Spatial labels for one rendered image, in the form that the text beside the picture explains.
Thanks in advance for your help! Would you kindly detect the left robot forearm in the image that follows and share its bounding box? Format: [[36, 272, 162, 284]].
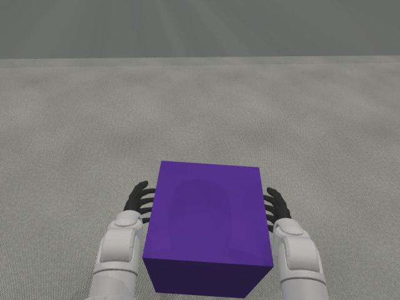
[[84, 210, 143, 300]]

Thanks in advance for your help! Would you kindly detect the right robot forearm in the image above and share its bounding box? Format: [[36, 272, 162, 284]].
[[272, 218, 329, 300]]

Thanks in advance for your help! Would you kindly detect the carton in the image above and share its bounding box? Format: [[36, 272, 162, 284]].
[[142, 161, 274, 298]]

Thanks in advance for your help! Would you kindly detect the robot left hand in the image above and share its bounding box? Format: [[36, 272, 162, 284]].
[[123, 181, 156, 224]]

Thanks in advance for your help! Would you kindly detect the robot right hand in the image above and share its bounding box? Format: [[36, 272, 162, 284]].
[[263, 187, 292, 233]]

